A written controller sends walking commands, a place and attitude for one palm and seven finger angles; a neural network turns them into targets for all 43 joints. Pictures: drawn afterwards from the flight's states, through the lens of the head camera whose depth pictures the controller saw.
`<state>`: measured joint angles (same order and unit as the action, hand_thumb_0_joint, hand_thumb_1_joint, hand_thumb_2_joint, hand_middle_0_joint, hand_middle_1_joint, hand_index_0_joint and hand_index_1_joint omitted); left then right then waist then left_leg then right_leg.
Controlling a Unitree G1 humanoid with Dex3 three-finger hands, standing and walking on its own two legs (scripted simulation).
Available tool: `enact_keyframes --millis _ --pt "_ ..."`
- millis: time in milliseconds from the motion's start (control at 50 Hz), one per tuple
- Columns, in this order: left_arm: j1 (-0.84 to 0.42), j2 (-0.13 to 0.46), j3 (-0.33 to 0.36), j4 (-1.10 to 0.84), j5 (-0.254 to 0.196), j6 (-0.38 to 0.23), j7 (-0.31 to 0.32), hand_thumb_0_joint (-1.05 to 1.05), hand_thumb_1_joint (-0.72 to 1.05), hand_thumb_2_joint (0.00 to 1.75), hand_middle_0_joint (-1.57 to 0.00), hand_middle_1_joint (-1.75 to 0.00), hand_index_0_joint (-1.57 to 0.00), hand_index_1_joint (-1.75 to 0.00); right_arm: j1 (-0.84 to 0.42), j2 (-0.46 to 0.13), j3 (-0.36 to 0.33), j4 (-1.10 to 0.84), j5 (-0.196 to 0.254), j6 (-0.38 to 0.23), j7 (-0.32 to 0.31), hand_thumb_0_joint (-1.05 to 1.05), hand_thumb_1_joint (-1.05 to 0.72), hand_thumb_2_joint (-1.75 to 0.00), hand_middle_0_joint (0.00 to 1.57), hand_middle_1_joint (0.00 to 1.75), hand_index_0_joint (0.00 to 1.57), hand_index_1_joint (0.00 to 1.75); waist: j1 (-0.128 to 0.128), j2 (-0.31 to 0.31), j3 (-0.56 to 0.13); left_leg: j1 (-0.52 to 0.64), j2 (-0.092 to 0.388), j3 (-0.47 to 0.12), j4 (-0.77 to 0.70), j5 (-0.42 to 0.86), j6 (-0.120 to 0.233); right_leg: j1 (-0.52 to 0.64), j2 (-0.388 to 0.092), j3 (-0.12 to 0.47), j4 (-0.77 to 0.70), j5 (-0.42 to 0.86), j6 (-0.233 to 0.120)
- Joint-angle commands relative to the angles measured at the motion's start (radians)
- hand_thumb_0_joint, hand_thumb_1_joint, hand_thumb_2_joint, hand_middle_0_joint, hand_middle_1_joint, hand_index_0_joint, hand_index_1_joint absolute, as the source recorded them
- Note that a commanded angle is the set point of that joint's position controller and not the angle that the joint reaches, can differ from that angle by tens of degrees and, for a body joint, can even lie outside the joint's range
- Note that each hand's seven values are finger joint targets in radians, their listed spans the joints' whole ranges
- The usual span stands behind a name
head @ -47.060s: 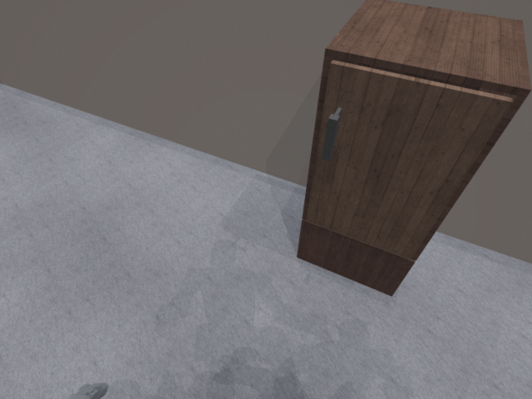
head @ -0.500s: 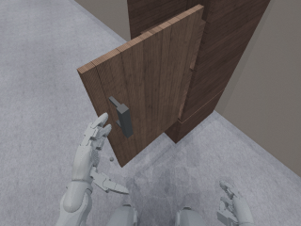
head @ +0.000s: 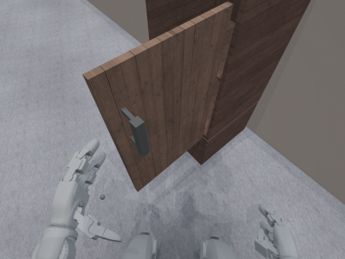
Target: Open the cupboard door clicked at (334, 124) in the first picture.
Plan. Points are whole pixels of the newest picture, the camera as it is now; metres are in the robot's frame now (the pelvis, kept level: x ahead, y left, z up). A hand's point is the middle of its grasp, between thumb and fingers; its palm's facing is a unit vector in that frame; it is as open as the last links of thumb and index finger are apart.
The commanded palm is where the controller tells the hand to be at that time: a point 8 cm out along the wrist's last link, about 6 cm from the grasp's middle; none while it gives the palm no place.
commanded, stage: draw the hand back to the body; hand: left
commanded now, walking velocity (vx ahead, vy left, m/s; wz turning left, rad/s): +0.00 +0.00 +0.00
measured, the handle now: (135, 132) +0.38 +0.12 +0.06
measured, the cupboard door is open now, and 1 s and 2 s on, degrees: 92 92 92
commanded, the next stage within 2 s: step back with the hand held close in 1.52 s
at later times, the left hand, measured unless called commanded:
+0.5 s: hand (54, 190) +0.22 +0.21 +0.14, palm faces +0.07 -0.98 -0.16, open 16.0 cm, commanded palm +0.18 +0.26 +0.16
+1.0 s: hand out of the picture +0.23 +0.27 +0.22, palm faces +0.38 -0.83 -0.41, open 10.8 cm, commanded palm +0.18 +0.31 +0.25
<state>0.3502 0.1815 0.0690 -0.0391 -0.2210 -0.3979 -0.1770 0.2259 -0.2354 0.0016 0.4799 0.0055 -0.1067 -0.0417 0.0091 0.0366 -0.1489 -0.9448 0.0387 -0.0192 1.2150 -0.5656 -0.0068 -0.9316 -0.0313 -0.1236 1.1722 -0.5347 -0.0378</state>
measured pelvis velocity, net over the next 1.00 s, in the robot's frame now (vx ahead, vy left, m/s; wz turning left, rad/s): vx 0.04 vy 0.02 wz -0.02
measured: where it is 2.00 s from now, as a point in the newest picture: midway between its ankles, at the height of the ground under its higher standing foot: outside the picture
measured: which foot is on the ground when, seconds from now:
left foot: down 0.00-1.00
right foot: down 0.00-1.00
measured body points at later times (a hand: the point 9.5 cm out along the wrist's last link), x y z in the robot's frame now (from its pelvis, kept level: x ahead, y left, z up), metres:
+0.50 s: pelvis +0.02 +0.01 +0.05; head +0.04 +0.01 +0.50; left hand +0.21 +0.26 +0.15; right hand +0.19 -0.22 -0.02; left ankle +0.01 +0.12 -0.64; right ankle +0.02 -0.10 -0.64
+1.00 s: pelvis +0.04 +0.02 +0.10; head +0.03 +0.00 +0.55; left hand +0.21 +0.31 +0.25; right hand +0.22 -0.19 +0.02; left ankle +0.01 +0.12 -0.64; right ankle +0.02 -0.10 -0.64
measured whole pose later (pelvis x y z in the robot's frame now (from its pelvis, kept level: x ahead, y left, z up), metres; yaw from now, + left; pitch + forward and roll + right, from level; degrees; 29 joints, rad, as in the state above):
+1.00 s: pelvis +0.04 +0.02 +0.10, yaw -1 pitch -3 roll -1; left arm 0.49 0.33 0.25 -0.37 -0.04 -0.03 0.12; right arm 0.21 -0.22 0.05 0.60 0.00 -0.13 -0.09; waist 0.06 0.07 0.00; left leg -0.12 0.01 0.05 0.47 -0.30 0.02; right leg -0.12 -0.02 -0.07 0.43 -0.26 0.01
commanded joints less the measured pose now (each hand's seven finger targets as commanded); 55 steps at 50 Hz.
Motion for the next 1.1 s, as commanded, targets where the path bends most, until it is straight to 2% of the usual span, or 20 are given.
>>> enact_keyframes --millis 0,40,80,120,160,200,260,280,320,360,420,440,460,480,540,640,820,840,980,1080 --pt "0.051 0.153 0.12 -0.339 -0.022 -0.04 0.007 0.0 -0.5 0.3 -0.15 -0.3 -0.15 -0.3 -0.017 -0.102 -0.047 -0.179 0.012 -0.044 -0.016 0.0 -0.9 -0.9 0.2 0.3 0.2 0.3 0.016 0.005 -0.305 0.17 -0.059 0.001 -0.214 0.308 0.02 0.338 0.034 0.101 -0.218 0.314 0.013" --pt "0.054 0.147 0.123 -0.34 -0.026 -0.009 0.015 0.0 -0.5 0.3 -0.15 -0.3 -0.15 -0.3 -0.021 -0.098 -0.041 -0.182 0.015 -0.035 -0.022 0.0 -0.9 -0.9 0.2 0.3 0.2 0.3 0.0 -0.024 -0.254 0.172 -0.057 -0.001 -0.233 0.289 0.021 0.344 0.037 0.1 -0.252 0.291 0.019" --pt "0.046 0.126 0.105 -0.345 -0.031 0.009 0.016 0.0 -0.5 0.3 -0.15 -0.3 -0.15 -0.3 -0.019 -0.099 -0.035 -0.182 0.018 -0.034 -0.025 0.0 -0.9 -0.9 0.2 0.3 0.2 0.3 -0.016 -0.006 -0.192 0.191 -0.056 -0.005 -0.259 0.259 0.02 0.321 0.04 0.089 -0.281 0.248 0.02" --pt "0.056 0.132 0.113 -0.334 -0.041 0.022 0.012 0.0 -0.5 0.3 -0.15 -0.3 -0.15 -0.3 -0.017 -0.104 -0.031 -0.181 0.018 -0.036 -0.031 0.0 -0.9 -0.9 0.2 0.3 0.2 0.3 -0.021 -0.041 -0.171 0.199 -0.054 -0.012 -0.277 0.249 0.021 0.335 0.042 0.086 -0.305 0.224 0.02" --pt "0.072 0.135 0.115 -0.339 -0.047 0.03 -0.004 0.0 -0.5 0.3 -0.15 -0.3 -0.15 -0.3 -0.014 -0.109 -0.03 -0.184 0.021 -0.042 -0.033 0.0 -0.9 -0.9 0.2 0.3 0.2 0.3 -0.021 -0.017 -0.155 0.226 -0.053 -0.01 -0.295 0.238 0.019 0.333 0.041 0.082 -0.324 0.211 0.021" --pt "0.077 0.138 0.113 -0.361 -0.054 0.037 -0.017 0.0 -0.5 0.3 -0.15 -0.3 -0.15 -0.3 -0.014 -0.111 -0.026 -0.189 0.024 -0.051 -0.035 0.0 -0.9 -0.9 0.2 0.3 0.2 0.3 -0.02 0.0 -0.144 0.256 -0.053 -0.013 -0.322 0.234 0.019 0.34 0.043 0.069 -0.336 0.206 0.02" --pt "0.094 0.168 0.152 -0.37 -0.068 0.051 -0.028 0.0 -0.5 0.3 -0.15 -0.3 -0.15 -0.3 -0.014 -0.111 -0.023 -0.187 0.026 -0.059 -0.039 0.0 -0.9 -0.9 0.2 0.3 0.2 0.3 -0.011 -0.014 -0.137 0.281 -0.05 -0.016 -0.344 0.255 0.018 0.378 0.044 0.071 -0.359 0.223 0.019" --pt "0.1 0.162 0.149 -0.38 -0.073 0.058 -0.033 0.0 -0.5 0.3 -0.15 -0.3 -0.15 -0.3 -0.014 -0.11 -0.019 -0.189 0.027 -0.062 -0.038 0.0 -0.9 -0.9 0.2 0.3 0.2 0.3 -0.008 0.01 -0.126 0.292 -0.052 -0.015 -0.355 0.265 0.018 0.386 0.044 0.067 -0.364 0.237 0.018" --pt "0.094 0.19 0.184 -0.389 -0.081 0.068 -0.031 0.0 -0.5 0.3 -0.15 -0.3 -0.15 -0.3 -0.017 -0.11 -0.019 -0.184 0.031 -0.066 -0.041 0.0 -0.9 -0.9 0.2 0.3 0.2 0.3 -0.004 0.006 -0.116 0.308 -0.049 -0.015 -0.371 0.276 0.018 0.41 0.047 0.066 -0.378 0.243 0.016" --pt "0.091 0.187 0.185 -0.414 -0.087 0.08 -0.034 0.0 -0.43 0.33 -0.15 -0.3 -0.15 -0.3 -0.018 -0.108 -0.014 -0.185 0.034 -0.076 -0.042 0.0 -0.9 -0.9 0.2 0.3 0.2 0.3 0.0 0.037 -0.111 0.339 -0.048 -0.017 -0.394 0.287 0.015 0.42 0.047 0.057 -0.386 0.259 0.016" --pt "0.118 0.2 0.206 -0.435 -0.094 0.101 -0.04 0.0 -0.32 0.37 -0.16 -0.3 -0.16 -0.3 -0.022 -0.108 -0.011 -0.179 0.037 -0.089 -0.041 0.0 -0.9 -0.9 0.2 0.3 0.2 0.3 0.009 0.034 -0.115 0.379 -0.044 -0.021 -0.418 0.343 0.015 0.465 0.051 0.047 -0.397 0.323 0.013" --pt "0.122 0.376 0.244 -0.496 0.078 0.165 0.106 0.0 -0.29 0.39 -0.16 -0.3 -0.16 -0.3 -0.034 -0.108 -0.018 -0.171 0.022 -0.073 -0.063 0.0 -0.9 -0.9 0.2 0.3 0.2 0.3 0.057 0.038 -0.149 0.415 -0.033 0.006 -0.471 0.357 0.026 0.515 0.014 0.11 -0.459 0.335 0.005" --pt "0.195 0.266 0.194 -0.495 0.093 0.213 0.171 0.0 -0.26 0.4 -0.16 -0.3 -0.16 -0.3 -0.03 -0.082 -0.008 -0.173 0.019 -0.065 -0.07 0.0 -0.9 -0.9 0.2 0.3 0.2 0.3 0.031 0.047 -0.096 0.44 -0.035 0.012 -0.498 0.354 0.024 0.511 0.011 0.095 -0.485 0.331 0.011" --pt "0.207 0.222 0.143 -0.494 0.124 0.248 0.214 0.0 -0.22 0.42 -0.16 -0.3 -0.16 -0.3 -0.026 -0.079 -0.003 -0.161 0.02 -0.057 -0.071 0.0 -0.9 -0.9 0.2 0.3 0.2 0.3 0.022 0.049 -0.05 0.459 -0.031 0.014 -0.515 0.358 0.025 0.518 0.01 0.08 -0.497 0.331 0.015" --pt "0.175 0.252 0.16 -0.518 0.162 0.296 0.283 0.0 -0.12 0.47 -0.16 -0.3 -0.16 -0.3 -0.048 -0.09 0.003 -0.141 0.014 -0.042 -0.079 0.0 -0.9 -0.9 0.2 0.3 0.2 0.3 0.02 0.004 -0.018 0.527 -0.023 0.013 -0.562 0.385 0.032 0.565 0.013 0.071 -0.553 0.346 0.02" --pt "0.101 0.271 0.178 -0.524 0.188 0.311 0.322 0.0 0.06 0.54 -0.17 -0.3 -0.17 -0.3 -0.072 -0.096 0.014 -0.109 0.008 -0.057 -0.09 0.0 -0.9 -0.9 0.2 0.3 0.2 0.3 0.022 -0.002 0.034 0.637 -0.018 0.008 -0.668 0.385 0.031 0.643 0.014 0.064 -0.64 0.337 0.02" --pt "0.099 0.291 0.253 -0.51 0.19 0.309 0.321 0.0 0.37 0.68 -0.18 -0.3 -0.18 -0.3 -0.114 -0.099 0.014 -0.048 -0.005 -0.08 -0.069 0.0 -0.9 -0.9 0.2 0.3 0.2 0.3 0.05 0.031 0.082 0.76 -0.01 0.016 -0.796 0.548 0.019 0.81 0.018 0.06 -0.743 0.459 0.016" --pt "0.101 0.285 0.258 -0.52 0.186 0.305 0.318 0.0 0.41 0.69 -0.18 -0.3 -0.18 -0.3 -0.113 -0.095 0.014 -0.046 -0.005 -0.078 -0.065 0.0 -0.9 -0.9 0.2 0.3 0.2 0.3 0.051 0.01 0.082 0.768 -0.007 0.012 -0.808 0.572 0.017 0.825 0.019 0.056 -0.747 0.472 0.017" --pt "0.073 0.328 0.342 -0.575 0.181 0.288 0.313 0.0 0.65 0.8 -0.19 -0.3 -0.19 -0.3 -0.13 -0.095 0.002 -0.027 -0.011 -0.072 -0.048 0.0 -0.9 -0.9 0.2 0.3 0.2 0.3 0.059 0.052 0.061 0.839 -0.005 0.03 -0.838 0.664 0.014 0.886 0.024 0.07 -0.791 0.554 0.019" --pt "0.038 0.352 0.392 -0.58 0.173 0.278 0.312 0.0 0.83 0.87 -0.2 -0.3 -0.2 -0.3 -0.139 -0.097 -0.006 -0.016 -0.013 -0.064 -0.045 0.0 -0.9 -0.9 0.2 0.3 0.2 0.3 0.062 0.035 0.075 0.857 -0.004 0.036 -0.85 0.673 0.017 0.898 0.026 0.074 -0.812 0.574 0.021"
